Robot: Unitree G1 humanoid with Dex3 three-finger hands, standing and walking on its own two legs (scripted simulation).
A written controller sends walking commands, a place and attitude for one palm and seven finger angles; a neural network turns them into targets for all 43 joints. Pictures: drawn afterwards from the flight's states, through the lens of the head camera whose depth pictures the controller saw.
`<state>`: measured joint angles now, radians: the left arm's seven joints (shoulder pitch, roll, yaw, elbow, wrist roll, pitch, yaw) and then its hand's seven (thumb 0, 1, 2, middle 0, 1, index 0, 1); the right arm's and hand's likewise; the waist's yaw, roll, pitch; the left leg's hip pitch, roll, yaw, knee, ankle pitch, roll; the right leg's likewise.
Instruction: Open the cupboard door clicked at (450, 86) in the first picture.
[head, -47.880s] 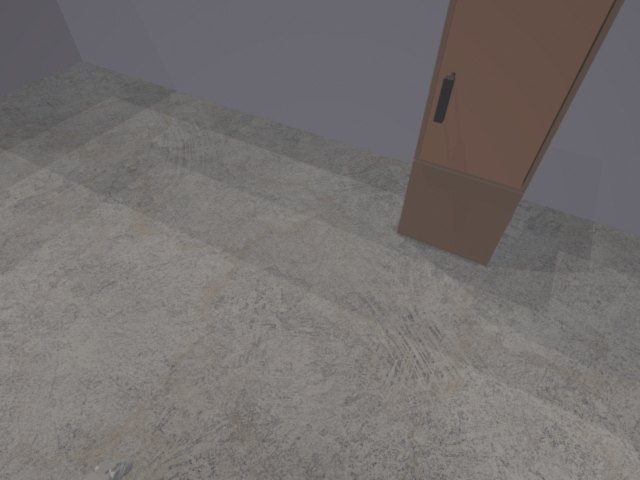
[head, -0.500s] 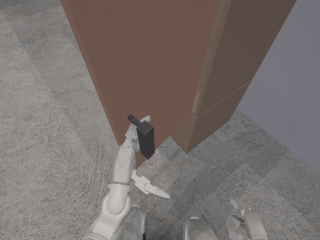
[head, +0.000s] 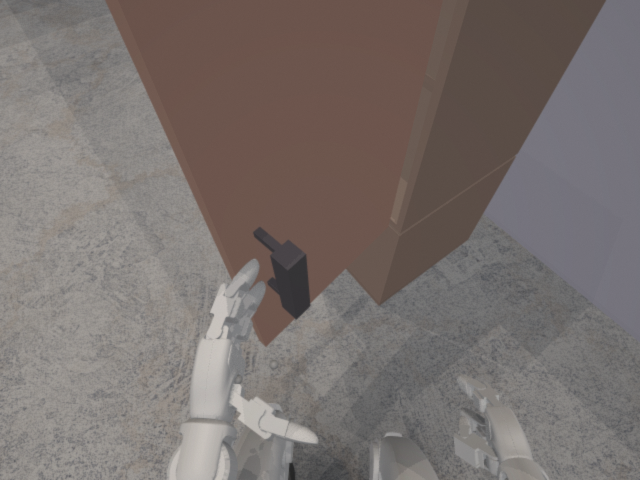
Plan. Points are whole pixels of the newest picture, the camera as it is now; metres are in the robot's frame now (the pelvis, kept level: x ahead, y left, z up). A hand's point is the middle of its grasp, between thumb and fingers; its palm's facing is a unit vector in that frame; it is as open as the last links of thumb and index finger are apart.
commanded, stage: slide the hand sideways off the handle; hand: left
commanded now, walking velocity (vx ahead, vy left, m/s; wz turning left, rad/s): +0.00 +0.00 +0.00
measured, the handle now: (280, 273) +0.35 +0.08 +0.04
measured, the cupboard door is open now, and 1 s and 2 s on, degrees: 100 100 100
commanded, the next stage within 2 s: draw the hand back to the body in 0.52 s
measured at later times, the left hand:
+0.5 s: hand (229, 405) +0.20 +0.11 +0.03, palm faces +0.01 -1.00 +0.00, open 16.3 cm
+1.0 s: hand (161, 399) +0.19 +0.15 +0.11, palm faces +0.03 -1.00 -0.03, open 16.3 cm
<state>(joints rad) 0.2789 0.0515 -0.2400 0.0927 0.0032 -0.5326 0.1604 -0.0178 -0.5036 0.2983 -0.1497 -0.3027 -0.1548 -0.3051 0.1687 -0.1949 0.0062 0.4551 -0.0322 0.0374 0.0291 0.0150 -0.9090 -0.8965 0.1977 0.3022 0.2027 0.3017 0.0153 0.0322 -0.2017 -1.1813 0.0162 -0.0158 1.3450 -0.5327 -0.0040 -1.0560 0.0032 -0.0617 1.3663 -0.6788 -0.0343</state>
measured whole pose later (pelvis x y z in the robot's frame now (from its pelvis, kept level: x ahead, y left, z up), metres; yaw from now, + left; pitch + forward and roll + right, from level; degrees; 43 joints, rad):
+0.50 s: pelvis +0.00 -0.01 -0.01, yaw +0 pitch +22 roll -1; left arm 0.50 0.12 -0.07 -0.05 -0.15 -0.58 -0.08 -0.02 -0.50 0.30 -0.15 -0.30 -0.15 -0.30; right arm 0.18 -0.21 -0.02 0.47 -0.02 -0.02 -0.02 0.02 -0.91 -0.90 0.20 0.30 0.20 0.30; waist 0.02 0.03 -0.22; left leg -1.23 0.03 -0.04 1.40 -0.56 -0.03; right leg -1.10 0.02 -0.08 1.42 -0.71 -0.05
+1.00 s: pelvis +0.00 +0.00 +0.04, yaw +0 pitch +15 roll -3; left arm 0.58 0.19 0.00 -0.25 -0.20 -0.34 -0.08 -0.02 -0.50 0.30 -0.15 -0.30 -0.15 -0.30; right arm 0.27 -0.20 0.03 0.40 0.02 -0.01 -0.07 0.02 -0.91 -0.90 0.20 0.30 0.21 0.30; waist 0.01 0.05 -0.20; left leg -0.97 0.03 -0.04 1.20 -0.48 0.00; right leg -0.83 0.02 -0.08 1.18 -0.60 -0.03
